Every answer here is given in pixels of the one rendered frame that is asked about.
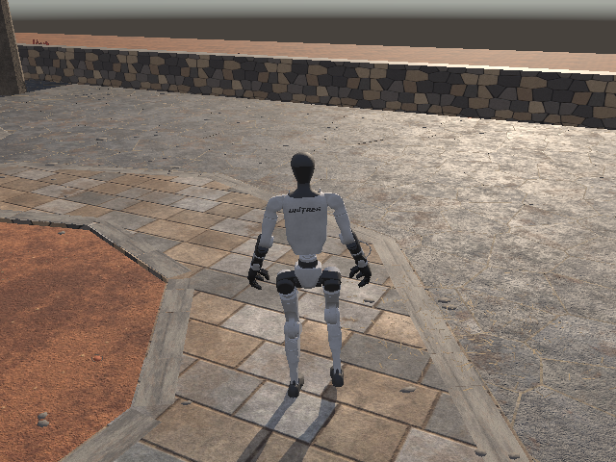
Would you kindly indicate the robot left upper arm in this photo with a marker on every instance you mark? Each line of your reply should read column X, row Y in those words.
column 274, row 205

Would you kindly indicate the robot right shin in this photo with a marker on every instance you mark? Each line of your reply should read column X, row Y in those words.
column 335, row 341

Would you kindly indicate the robot right upper arm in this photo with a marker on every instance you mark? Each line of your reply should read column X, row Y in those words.
column 334, row 201

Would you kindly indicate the right robot forearm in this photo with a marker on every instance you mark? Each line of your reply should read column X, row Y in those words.
column 357, row 252

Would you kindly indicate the left robot forearm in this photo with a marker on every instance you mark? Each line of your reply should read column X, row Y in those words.
column 258, row 255

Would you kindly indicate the right robot foot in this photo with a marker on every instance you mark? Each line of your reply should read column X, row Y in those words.
column 337, row 378

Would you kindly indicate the left robot hand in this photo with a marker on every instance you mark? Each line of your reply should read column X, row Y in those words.
column 252, row 274

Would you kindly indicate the right robot hand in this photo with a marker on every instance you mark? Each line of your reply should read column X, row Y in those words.
column 365, row 271

